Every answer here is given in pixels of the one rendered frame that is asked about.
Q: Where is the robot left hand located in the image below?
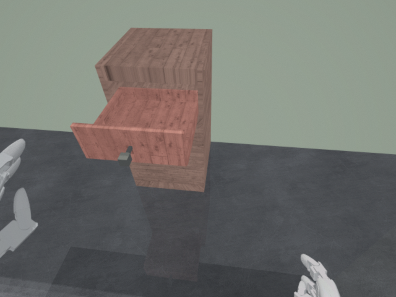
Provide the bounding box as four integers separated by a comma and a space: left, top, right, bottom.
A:
0, 139, 38, 258

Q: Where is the drawer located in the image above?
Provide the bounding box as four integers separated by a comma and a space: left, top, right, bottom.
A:
70, 87, 199, 166

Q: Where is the cabinet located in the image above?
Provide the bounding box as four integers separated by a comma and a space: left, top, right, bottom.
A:
95, 28, 212, 192

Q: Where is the robot right hand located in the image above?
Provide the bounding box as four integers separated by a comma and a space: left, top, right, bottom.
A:
294, 254, 340, 297

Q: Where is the handle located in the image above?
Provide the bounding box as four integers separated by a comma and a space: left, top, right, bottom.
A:
118, 146, 132, 166

